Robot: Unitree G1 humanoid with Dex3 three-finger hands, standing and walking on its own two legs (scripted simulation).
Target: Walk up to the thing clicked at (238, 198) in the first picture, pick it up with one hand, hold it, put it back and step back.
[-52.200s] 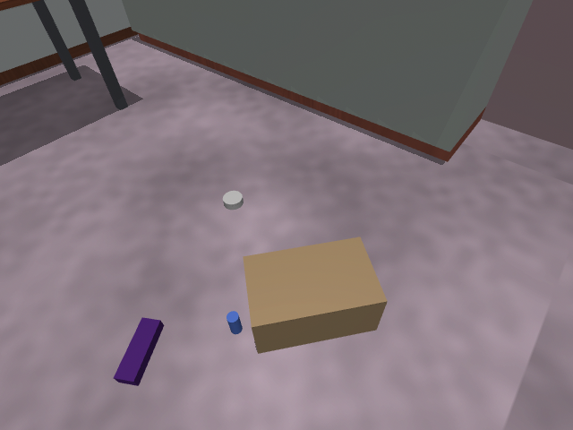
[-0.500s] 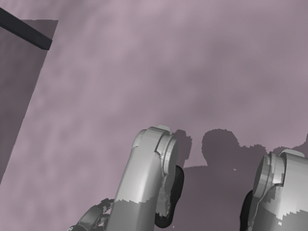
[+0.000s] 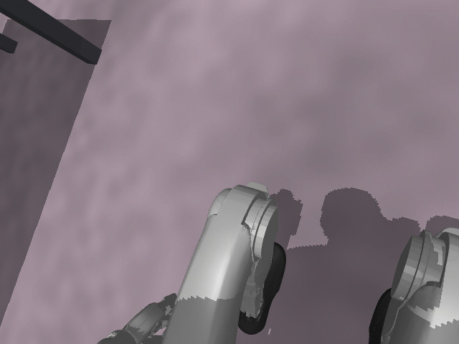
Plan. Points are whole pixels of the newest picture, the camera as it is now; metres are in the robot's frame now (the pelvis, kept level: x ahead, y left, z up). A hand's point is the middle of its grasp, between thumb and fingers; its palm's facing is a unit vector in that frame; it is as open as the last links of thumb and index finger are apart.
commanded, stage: rest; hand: right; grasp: from above
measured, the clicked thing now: out of the picture +0.41 -0.34 -0.26
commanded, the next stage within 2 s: open in 0.44 s
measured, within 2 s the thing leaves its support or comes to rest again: rests again in 1.86 s
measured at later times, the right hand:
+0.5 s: hand out of the picture +0.39 -0.33 -0.24, palm faces -0.43 +0.17 -0.89, open 11.2 cm
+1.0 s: hand out of the picture +0.39 -0.33 -0.25, palm faces -0.43 +0.16 -0.89, open 13.4 cm
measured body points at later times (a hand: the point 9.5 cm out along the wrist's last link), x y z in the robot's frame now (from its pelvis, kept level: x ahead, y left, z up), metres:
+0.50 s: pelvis +0.00 +0.00 +0.00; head +0.24 -0.13 +0.35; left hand +0.08 +0.26 -0.06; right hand +0.41 -0.34 -0.19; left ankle +0.10 +0.12 -0.25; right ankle +0.06 -0.13 -0.25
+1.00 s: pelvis -0.01 +0.00 +0.00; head +0.25 -0.14 +0.35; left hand +0.08 +0.26 -0.06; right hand +0.41 -0.34 -0.20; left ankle +0.10 +0.12 -0.25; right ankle +0.06 -0.13 -0.25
